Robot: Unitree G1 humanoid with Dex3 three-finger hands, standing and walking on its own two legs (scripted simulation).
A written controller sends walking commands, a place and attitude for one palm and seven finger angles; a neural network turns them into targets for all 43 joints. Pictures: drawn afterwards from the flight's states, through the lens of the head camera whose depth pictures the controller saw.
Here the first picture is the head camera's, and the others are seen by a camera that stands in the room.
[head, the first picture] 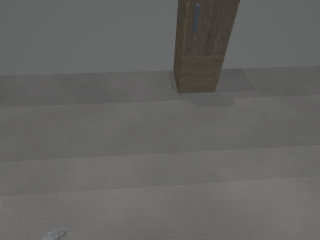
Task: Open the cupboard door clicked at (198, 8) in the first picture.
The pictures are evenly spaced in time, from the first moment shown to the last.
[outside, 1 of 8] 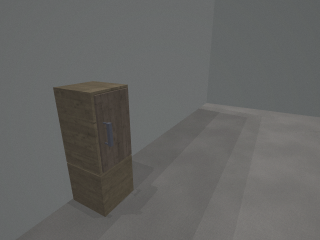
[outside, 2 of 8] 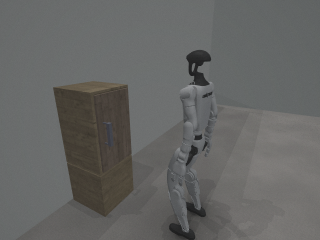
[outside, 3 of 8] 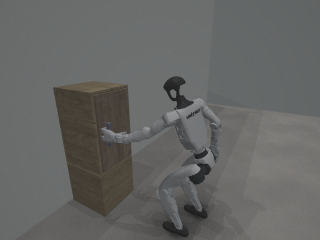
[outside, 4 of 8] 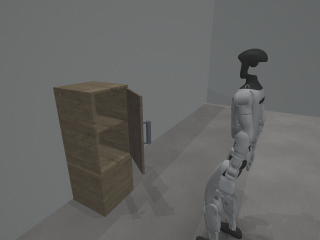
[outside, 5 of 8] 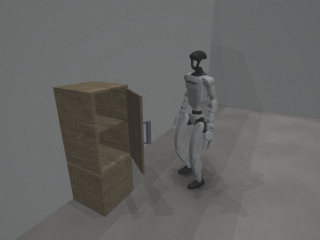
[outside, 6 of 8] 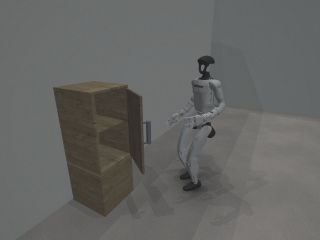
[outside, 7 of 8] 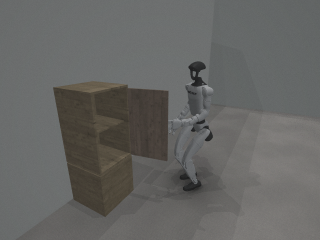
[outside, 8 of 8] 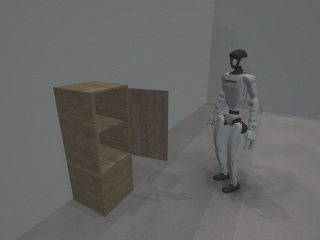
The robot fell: no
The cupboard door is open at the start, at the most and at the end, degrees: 0 101 100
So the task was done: yes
